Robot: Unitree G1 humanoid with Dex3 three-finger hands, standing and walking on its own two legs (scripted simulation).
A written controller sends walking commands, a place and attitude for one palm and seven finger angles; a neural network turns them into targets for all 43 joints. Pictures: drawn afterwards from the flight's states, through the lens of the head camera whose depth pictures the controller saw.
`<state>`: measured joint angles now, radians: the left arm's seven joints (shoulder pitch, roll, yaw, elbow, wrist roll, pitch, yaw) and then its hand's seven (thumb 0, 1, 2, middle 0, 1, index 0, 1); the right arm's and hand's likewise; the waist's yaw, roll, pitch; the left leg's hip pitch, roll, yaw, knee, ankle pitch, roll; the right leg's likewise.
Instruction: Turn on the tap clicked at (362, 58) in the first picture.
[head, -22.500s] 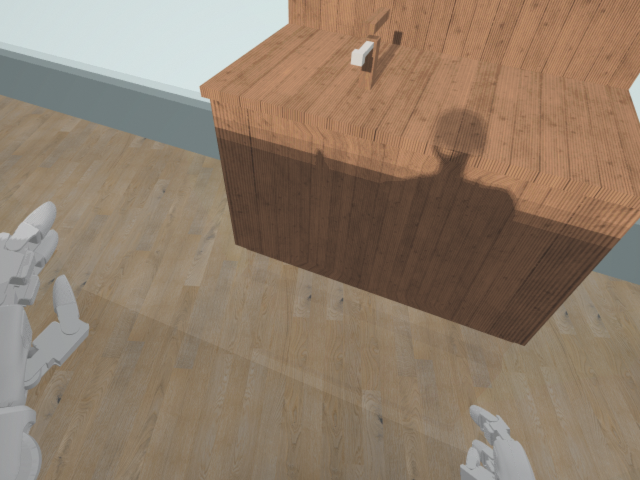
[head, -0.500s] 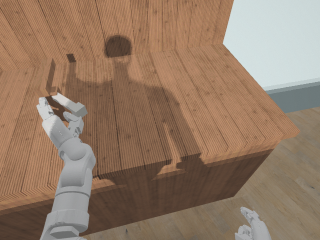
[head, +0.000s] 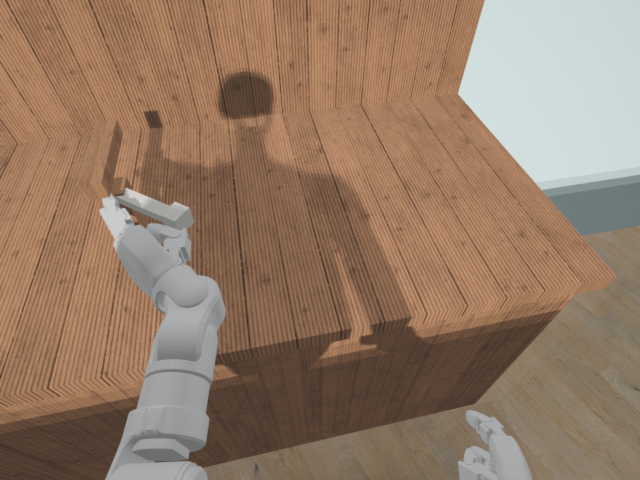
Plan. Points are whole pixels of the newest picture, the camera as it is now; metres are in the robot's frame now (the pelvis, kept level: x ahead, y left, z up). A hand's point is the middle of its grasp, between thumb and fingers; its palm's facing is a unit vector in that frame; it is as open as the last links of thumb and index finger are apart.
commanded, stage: push the lever round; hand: left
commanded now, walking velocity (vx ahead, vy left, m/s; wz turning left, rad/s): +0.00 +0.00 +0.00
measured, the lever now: (177, 218) +0.39 +0.24 +0.11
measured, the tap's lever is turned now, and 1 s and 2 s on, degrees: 51 69 70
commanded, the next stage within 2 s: lift the hand up off the lever in 0.82 s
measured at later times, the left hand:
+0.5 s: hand (202, 222) +0.39 +0.21 +0.10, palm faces +0.83 -0.55 -0.09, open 7.6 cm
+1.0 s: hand (206, 218) +0.40 +0.21 +0.10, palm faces +0.85 -0.52 -0.08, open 7.6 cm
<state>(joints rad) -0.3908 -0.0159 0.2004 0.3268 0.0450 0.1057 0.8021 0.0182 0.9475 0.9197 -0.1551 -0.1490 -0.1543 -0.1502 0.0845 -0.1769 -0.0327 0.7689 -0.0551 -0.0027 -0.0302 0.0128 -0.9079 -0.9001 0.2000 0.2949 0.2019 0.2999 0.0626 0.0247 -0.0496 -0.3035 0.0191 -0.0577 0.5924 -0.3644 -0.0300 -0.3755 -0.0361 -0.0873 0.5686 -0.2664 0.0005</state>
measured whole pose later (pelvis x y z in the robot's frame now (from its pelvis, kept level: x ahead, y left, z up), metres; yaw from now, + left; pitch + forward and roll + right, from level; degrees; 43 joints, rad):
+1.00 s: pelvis -0.01 -0.01 +0.00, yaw -1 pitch +6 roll -1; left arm -0.63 0.02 0.34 0.67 0.11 -0.02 0.91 0.02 0.98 0.94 -0.12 -0.14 -0.12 -0.13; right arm 0.13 -0.19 -0.05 0.81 -0.06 0.02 -0.03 0.01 -0.91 -0.90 0.20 0.29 0.20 0.30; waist 0.01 0.02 -0.07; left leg -0.36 0.04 -0.05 0.60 -0.35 -0.04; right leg -0.44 -0.01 -0.09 0.57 -0.25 -0.02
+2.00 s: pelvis +0.00 -0.01 +0.00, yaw -1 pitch +3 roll +0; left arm -0.56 -0.01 0.29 0.42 0.05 0.22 0.85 0.02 0.90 0.90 -0.15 -0.15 -0.16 -0.15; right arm 0.09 -0.19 -0.04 0.80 -0.06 -0.02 -0.02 0.01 -0.91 -0.90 0.20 0.29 0.20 0.30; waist 0.05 0.03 -0.05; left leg -0.25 0.04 -0.05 0.53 -0.34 -0.04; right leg -0.34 -0.02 -0.08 0.52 -0.24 -0.02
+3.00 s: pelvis +0.00 -0.01 +0.01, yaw -1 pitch +0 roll -1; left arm -0.56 -0.01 0.22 0.25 0.02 0.36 0.81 0.02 0.90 0.90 -0.15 -0.15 -0.15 -0.15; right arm 0.03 -0.18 -0.02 0.80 -0.03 0.01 -0.02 0.01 -0.91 -0.90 0.20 0.29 0.20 0.30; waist 0.08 0.05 -0.03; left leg -0.13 0.04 -0.05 0.42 -0.29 -0.04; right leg -0.21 -0.01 -0.09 0.42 -0.20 -0.01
